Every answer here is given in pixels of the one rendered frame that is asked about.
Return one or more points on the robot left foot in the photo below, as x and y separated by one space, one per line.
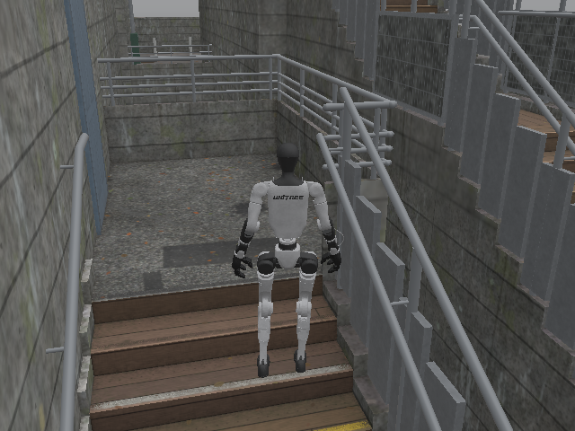
263 370

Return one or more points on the robot right hand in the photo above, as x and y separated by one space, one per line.
336 259

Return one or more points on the robot left hand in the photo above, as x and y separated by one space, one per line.
236 265

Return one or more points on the humanoid robot torso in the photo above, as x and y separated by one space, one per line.
287 217

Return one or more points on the left robot forearm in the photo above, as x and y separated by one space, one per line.
244 242

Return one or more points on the right robot upper arm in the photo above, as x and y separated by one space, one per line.
316 190

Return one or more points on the left robot upper arm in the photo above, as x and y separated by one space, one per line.
259 190

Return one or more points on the right robot forearm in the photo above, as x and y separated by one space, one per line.
331 240

